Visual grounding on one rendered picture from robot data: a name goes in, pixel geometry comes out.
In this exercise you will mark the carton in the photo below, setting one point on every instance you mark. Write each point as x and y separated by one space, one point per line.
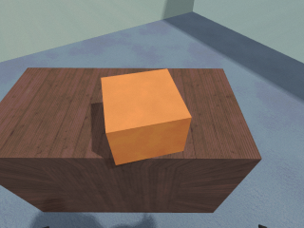
144 115

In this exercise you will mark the pedestal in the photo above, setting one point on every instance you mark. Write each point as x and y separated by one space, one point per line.
55 155

